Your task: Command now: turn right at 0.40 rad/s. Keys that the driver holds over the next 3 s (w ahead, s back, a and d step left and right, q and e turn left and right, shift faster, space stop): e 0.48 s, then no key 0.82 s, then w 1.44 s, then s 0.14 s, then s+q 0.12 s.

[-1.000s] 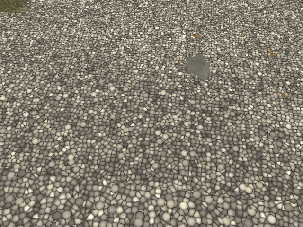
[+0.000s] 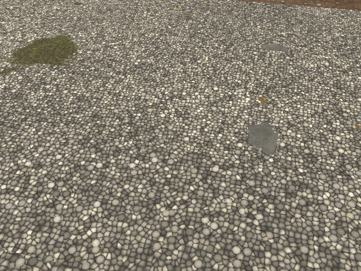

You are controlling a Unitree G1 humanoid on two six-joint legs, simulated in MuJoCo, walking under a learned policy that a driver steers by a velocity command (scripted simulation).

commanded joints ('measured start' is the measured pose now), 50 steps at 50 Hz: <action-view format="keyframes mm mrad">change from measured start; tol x16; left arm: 1 5 107 24 -74 -1 -14 2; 50 -100 101 -40 -11 -17 -7 35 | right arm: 1 -6 -128 -39 -72 -2 1 -1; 20 112 -252 -39 -152 -6 -22 -8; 25 -121 -113 -4 -218 -7 -31 16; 50 50 -86 1 -8 7 -19 55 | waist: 1 -15 -30 23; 3 28 -274 -84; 6 -21 -80 -114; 18 -82 -145 -85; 20 -74 189 -85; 36 -75 209 -76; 41 -46 -159 -94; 50 -50 -7 15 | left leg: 1 -139 178 -88 -17 176 82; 3 -320 -88 1 382 -219 -10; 5 -410 -33 -152 583 -218 5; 18 29 -53 -100 -98 73 8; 21 -41 433 -642 -443 -198 165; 25 -99 240 -282 -321 266 144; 31 133 254 -212 -214 598 166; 38 -7 243 -183 -116 613 101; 41 -139 100 -78 -39 -62 -15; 50 12 118 -117 -201 286 -24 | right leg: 1 43 -60 113 -58 168 -66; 4 336 -304 665 -334 252 -248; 9 213 -137 379 -337 106 -152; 18 -40 -71 454 -367 -198 -59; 22 -204 94 102 332 -248 59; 26 -184 85 48 545 -149 74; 35 53 65 -56 41 -235 70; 39 426 -79 92 -392 130 13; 41 346 -306 272 -299 489 -131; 50 238 -103 131 -307 158 -18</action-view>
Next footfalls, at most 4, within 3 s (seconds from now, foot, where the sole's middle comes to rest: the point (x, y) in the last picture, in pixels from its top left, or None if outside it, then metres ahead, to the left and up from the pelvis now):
0.38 left None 0.08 0.11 -0.76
0.78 right None -0.01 -0.08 -0.76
1.60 left None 0.16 0.09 -0.76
2.02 right None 0.32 -0.11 -0.76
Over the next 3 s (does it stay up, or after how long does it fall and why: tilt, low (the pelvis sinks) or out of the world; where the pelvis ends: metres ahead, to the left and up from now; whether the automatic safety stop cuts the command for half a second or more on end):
stays up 0.76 -0.15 -0.16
